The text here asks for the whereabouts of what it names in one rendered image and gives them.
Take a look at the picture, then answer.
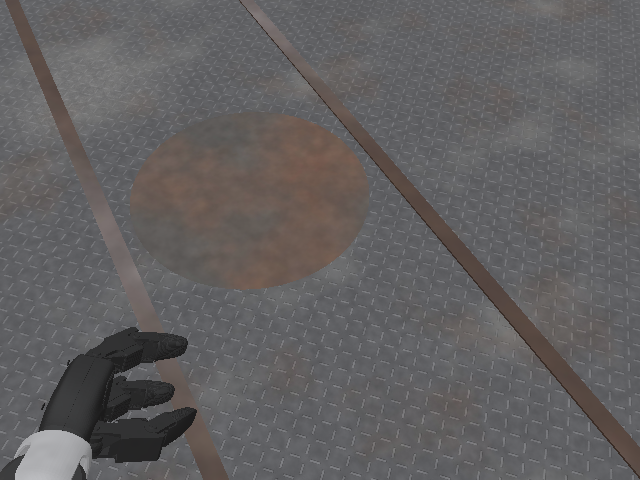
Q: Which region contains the left robot hand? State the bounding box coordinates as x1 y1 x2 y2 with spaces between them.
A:
38 327 197 463

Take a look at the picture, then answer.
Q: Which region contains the robot left forearm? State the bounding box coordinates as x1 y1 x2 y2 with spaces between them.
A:
0 430 92 480

